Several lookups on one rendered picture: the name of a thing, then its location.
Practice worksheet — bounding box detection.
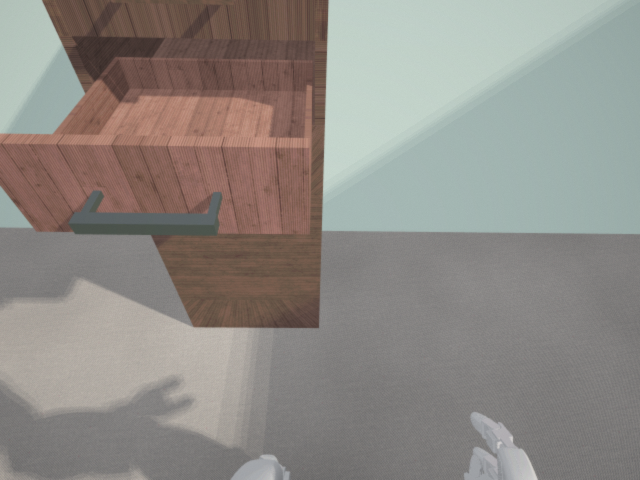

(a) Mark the robot right hand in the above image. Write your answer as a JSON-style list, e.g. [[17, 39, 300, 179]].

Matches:
[[464, 412, 538, 480]]

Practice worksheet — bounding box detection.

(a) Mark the left robot shin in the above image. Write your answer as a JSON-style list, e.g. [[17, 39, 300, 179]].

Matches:
[[259, 455, 279, 463]]

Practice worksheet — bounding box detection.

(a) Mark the drawer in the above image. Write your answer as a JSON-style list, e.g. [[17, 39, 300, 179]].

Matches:
[[0, 57, 313, 234]]

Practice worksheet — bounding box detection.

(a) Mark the left robot thigh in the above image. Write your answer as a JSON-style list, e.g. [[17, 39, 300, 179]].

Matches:
[[231, 459, 291, 480]]

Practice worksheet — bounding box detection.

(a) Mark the cabinet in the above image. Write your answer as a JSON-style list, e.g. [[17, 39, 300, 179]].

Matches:
[[42, 0, 329, 328]]

